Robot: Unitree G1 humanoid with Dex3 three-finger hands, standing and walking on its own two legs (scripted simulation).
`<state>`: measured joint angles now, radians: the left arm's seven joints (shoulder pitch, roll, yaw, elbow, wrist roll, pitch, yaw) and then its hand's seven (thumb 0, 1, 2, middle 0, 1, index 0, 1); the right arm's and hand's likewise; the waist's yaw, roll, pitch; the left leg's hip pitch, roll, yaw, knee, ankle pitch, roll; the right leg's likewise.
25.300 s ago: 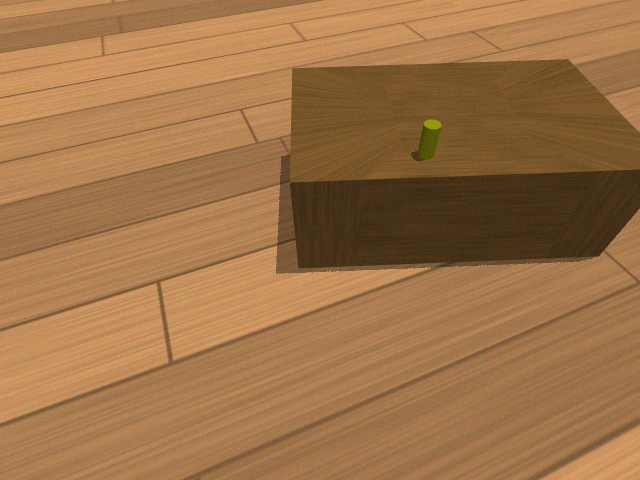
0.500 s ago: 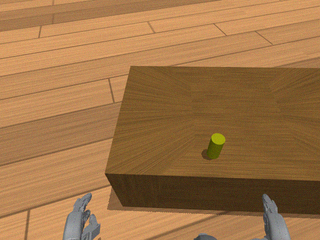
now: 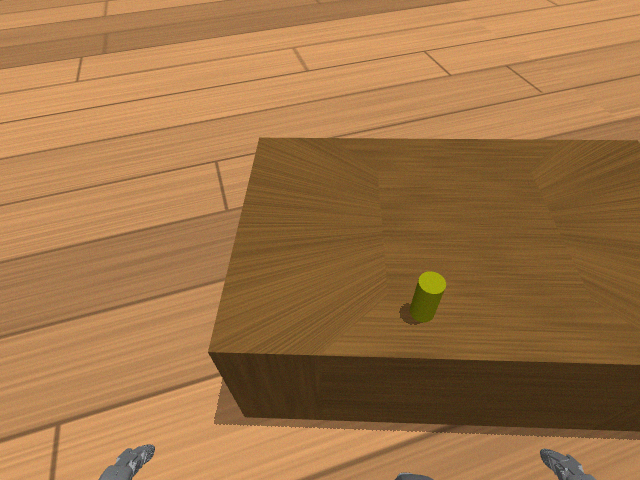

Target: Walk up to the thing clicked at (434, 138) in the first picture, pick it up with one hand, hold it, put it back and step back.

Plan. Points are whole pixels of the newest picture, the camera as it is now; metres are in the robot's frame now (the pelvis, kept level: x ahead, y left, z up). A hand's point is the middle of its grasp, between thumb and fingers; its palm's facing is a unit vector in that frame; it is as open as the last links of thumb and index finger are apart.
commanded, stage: stand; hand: right
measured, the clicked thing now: (426, 297) +0.50 -0.18 -0.23
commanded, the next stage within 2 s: none
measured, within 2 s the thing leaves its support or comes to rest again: neither
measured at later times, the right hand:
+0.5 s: hand out of the picture +0.04 -0.25 -0.12, palm faces -0.03 +0.93 -0.36, open 7.4 cm
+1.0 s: hand out of the picture +0.04 -0.25 -0.12, palm faces -0.04 +0.94 -0.34, open 7.3 cm
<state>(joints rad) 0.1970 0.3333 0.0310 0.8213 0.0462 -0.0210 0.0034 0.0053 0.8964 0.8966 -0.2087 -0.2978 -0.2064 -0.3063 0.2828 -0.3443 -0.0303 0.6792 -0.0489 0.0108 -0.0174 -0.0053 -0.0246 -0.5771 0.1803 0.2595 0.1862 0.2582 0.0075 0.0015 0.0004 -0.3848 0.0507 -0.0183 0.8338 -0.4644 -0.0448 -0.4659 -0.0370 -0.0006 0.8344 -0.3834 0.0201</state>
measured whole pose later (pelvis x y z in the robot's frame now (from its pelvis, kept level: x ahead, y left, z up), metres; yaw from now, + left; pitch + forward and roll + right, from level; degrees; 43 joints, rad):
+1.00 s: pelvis -0.01 +0.00 +0.04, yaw +0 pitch -4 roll +0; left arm 0.14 0.34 0.01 1.18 0.01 -0.01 0.00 0.00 0.90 0.90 -0.21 -0.30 -0.20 -0.31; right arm 0.16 -0.34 0.00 1.13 -0.02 -0.01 0.00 0.01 -0.91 -0.90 0.20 0.30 0.21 0.30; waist 0.01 -0.01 0.05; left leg -0.11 0.04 -0.01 0.39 -0.22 -0.04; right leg -0.18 -0.05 -0.01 0.39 -0.15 0.03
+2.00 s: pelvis +0.01 +0.01 +0.05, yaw +0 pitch -2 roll +0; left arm 0.10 0.34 0.01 1.16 0.01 -0.01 0.00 0.00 0.90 0.90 -0.21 -0.30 -0.20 -0.30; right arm 0.12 -0.35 0.00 1.14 -0.01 -0.01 0.00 0.00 -0.91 -0.90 0.20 0.30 0.21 0.30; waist 0.00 0.00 0.05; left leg -0.07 0.04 0.00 0.33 -0.23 -0.04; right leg -0.15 -0.05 -0.01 0.35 -0.16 0.04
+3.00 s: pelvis -0.12 +0.02 +0.02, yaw -5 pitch -2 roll +1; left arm 0.13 0.33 0.06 0.87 0.03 0.03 0.00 0.00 0.90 0.90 -0.21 -0.30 -0.21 -0.30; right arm 0.11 -0.38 -0.05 0.89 0.00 0.06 -0.03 0.01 -0.91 -0.90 0.20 0.30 0.21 0.30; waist -0.01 0.04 0.20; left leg -0.42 -0.02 -0.06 0.93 -0.52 0.01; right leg -0.28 0.05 0.06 0.66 -0.35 -0.04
